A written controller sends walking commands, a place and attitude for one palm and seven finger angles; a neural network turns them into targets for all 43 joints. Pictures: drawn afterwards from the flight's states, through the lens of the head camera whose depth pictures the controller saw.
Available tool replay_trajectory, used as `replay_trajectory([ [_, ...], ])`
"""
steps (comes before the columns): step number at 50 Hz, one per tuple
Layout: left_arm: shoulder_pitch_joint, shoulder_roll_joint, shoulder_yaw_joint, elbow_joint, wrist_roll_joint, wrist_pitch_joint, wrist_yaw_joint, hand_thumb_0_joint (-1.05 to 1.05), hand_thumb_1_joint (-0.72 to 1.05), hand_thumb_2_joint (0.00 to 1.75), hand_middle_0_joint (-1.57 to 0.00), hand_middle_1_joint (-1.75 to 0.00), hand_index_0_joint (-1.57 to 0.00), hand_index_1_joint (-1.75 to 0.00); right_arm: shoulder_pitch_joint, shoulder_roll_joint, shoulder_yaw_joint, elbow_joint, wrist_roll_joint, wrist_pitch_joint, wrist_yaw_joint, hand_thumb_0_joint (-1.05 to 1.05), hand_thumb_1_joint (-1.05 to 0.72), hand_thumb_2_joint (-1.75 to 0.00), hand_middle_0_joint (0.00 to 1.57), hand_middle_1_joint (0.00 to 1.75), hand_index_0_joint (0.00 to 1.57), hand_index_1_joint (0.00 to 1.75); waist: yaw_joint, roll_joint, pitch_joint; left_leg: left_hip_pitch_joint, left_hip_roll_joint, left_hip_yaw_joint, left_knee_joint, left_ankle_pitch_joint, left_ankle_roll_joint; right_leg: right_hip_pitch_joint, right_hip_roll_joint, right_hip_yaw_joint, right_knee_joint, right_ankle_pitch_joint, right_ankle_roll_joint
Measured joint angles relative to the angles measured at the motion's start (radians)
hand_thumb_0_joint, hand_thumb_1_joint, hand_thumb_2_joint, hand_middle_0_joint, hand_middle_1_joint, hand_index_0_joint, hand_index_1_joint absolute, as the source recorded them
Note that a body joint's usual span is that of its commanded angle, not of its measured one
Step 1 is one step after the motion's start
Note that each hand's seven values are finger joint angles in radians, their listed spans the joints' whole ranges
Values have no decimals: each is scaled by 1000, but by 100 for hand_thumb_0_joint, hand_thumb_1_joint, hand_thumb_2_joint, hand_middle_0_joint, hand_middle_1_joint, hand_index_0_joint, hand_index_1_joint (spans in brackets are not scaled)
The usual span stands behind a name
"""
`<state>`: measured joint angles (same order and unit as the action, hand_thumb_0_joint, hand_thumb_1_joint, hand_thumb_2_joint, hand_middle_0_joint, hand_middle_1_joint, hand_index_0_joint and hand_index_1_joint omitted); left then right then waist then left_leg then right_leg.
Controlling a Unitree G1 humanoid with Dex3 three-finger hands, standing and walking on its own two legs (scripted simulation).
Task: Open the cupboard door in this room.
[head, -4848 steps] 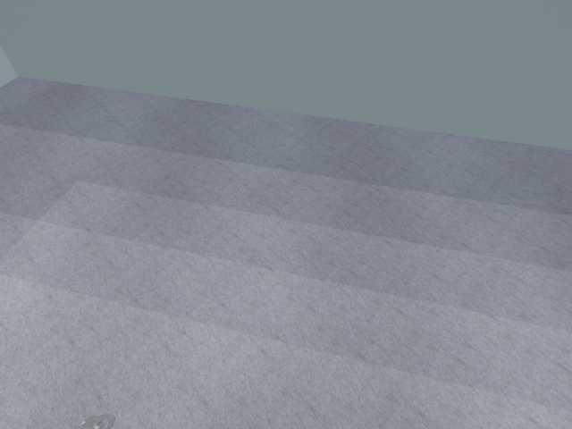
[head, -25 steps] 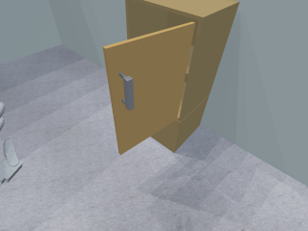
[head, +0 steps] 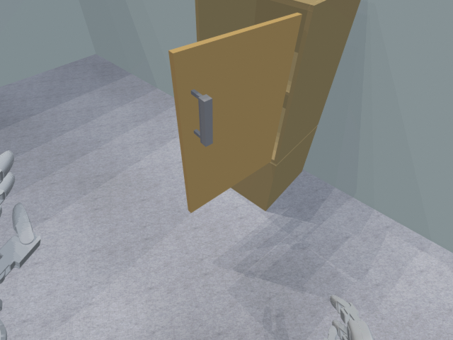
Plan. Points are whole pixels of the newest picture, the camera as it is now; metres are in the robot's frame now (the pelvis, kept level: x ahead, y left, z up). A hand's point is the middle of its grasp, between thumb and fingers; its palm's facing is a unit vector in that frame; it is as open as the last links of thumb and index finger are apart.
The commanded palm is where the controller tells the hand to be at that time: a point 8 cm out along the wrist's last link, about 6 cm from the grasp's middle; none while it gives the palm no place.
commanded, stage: stop stepping back and stand still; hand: left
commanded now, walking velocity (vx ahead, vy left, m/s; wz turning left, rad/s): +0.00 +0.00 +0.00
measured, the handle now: (201, 118) +0.62 +0.11 +0.05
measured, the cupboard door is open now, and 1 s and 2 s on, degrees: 81 81 81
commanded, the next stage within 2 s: let the arm hang, fingers relaxed in 0.18 s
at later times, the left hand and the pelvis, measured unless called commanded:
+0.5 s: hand out of the picture +0.13 +0.23 -0.12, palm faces +0.00 -0.94 -0.34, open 7.4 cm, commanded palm none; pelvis -0.01 +0.01 -0.01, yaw +3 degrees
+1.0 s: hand out of the picture -0.01 +0.25 -0.15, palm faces +0.06 -0.94 -0.33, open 7.4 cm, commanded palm none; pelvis -0.02 +0.01 +0.01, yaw +3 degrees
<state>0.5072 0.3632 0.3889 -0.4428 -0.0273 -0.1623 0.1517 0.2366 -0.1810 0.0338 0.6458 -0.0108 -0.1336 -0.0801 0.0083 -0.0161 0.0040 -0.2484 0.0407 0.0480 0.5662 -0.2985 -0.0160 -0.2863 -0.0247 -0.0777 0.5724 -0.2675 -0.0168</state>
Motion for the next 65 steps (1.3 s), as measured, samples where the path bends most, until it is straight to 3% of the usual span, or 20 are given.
replay_trajectory([
  [14,59,46,17,-19,-7,-53,-11,2,89,90,-21,-30,-21,-30,-21,-29,-38,-13,10,-4,12,1,-91,-90,20,30,20,30,-34,29,40,14,2,-1,-52,25,-2,20,6,-2,-64,29,0],
  [16,-16,64,-54,124,26,-48,-54,1,89,90,-21,-30,-21,-30,-31,-63,-57,27,12,-14,49,1,-91,-90,20,30,20,30,-26,51,15,-30,-10,-14,-23,23,5,-16,-9,-14,-33,21,3],
  [20,-221,2,-233,630,58,113,-128,1,90,90,-20,-30,-20,-30,-86,-131,-61,134,-7,80,83,1,-91,-90,20,30,20,30,-15,99,-18,-86,-34,-26,38,3,17,-74,-37,-22,48,-16,12],
  [24,-297,-80,-347,1041,67,199,-153,1,91,90,-20,-30,-19,-30,-98,-124,-52,195,-18,131,90,1,-91,-90,20,30,20,30,-35,73,12,-77,-40,-31,55,-1,14,-66,-45,-26,72,-28,5],
  [29,-293,-176,-419,1337,52,220,-164,2,91,90,-20,-30,-20,-30,-64,-92,-34,288,-24,156,86,1,-91,-90,20,30,20,30,-35,14,68,-31,-34,-35,7,25,11,-16,-35,-32,15,4,9],
  [34,-269,-156,-389,1475,43,193,-150,1,97,90,-21,-30,-20,-30,-16,-54,-28,387,-20,169,78,1,-91,-90,20,30,20,30,-6,-2,90,-6,-24,-51,-65,70,6,29,-19,-52,-86,59,1],
  [39,-250,-121,-374,1565,41,184,-150,1,95,90,-21,-30,-20,-30,7,-36,-37,445,-16,169,73,1,-91,-90,20,30,20,30,3,15,91,13,-25,-54,-103,91,8,53,-18,-56,-132,84,2],
  [50,-314,-72,-356,1601,42,170,-148,1,91,90,-20,-30,-20,-30,-25,-54,-50,478,-16,155,76,1,-91,-90,20,30,20,30,-1,48,75,44,-39,-45,-140,109,16,71,-30,-47,-147,91,8],
  [65,-445,-63,-371,1561,44,147,-156,1,91,90,-20,-30,-20,-30,-125,-132,-47,473,-16,137,82,0,-91,-90,20,30,20,30,-17,42,55,97,-40,-37,-212,131,12,106,-29,-40,-187,99,11],
])
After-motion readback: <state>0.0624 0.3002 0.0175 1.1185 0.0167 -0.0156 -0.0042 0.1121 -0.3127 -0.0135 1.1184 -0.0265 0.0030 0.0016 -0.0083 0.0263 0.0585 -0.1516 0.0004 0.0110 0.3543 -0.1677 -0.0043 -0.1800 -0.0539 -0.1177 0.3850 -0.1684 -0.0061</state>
